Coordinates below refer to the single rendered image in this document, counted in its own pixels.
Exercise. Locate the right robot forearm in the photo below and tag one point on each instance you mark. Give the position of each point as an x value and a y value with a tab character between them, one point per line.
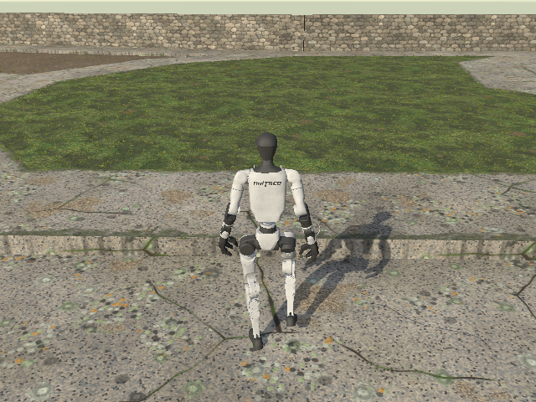
307	228

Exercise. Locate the robot left upper arm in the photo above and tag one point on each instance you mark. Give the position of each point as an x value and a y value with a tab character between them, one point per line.
240	178

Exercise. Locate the robot torso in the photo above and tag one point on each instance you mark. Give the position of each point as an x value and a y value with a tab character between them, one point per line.
267	203

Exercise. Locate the robot left hand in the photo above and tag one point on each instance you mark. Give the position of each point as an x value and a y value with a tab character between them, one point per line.
224	242

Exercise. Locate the left robot forearm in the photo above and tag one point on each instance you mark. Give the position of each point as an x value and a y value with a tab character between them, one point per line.
228	223

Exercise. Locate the robot right upper arm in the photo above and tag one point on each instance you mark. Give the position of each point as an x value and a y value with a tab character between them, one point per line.
294	177

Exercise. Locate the robot right hand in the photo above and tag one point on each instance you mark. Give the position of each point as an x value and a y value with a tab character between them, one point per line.
313	252

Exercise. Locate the robot head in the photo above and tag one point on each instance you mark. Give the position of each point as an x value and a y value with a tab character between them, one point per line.
267	145

